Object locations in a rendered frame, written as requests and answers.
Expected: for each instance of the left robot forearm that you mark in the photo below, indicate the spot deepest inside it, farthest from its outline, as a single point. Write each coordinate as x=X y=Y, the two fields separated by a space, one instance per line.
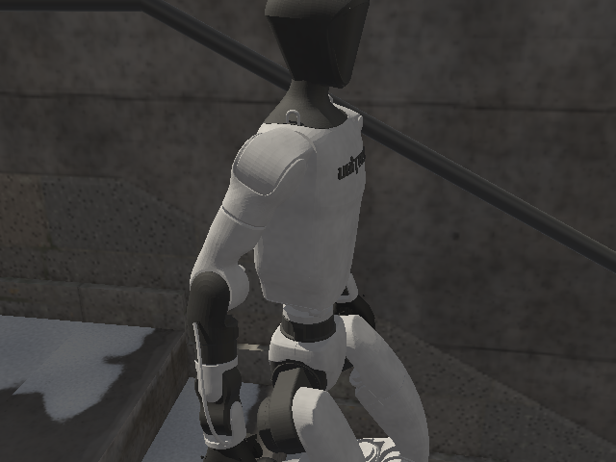
x=350 y=292

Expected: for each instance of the robot left shin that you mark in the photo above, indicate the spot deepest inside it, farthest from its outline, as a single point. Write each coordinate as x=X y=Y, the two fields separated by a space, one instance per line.
x=371 y=448

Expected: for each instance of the robot left upper arm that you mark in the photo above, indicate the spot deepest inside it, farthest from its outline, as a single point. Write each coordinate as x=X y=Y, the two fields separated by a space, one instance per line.
x=358 y=118

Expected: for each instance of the robot right upper arm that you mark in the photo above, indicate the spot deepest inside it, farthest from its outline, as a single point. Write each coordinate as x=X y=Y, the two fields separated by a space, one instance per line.
x=267 y=171

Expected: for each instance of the right robot forearm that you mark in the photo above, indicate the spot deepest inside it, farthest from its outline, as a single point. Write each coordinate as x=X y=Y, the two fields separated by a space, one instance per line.
x=207 y=306

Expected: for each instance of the robot left hand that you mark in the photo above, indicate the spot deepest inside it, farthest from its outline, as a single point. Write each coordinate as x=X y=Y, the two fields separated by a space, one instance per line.
x=358 y=306

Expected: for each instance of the robot right hand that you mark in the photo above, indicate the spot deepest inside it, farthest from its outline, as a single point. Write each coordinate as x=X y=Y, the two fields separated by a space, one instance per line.
x=246 y=451

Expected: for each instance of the robot left thigh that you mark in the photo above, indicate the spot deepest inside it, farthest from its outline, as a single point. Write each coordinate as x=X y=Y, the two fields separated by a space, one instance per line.
x=387 y=392

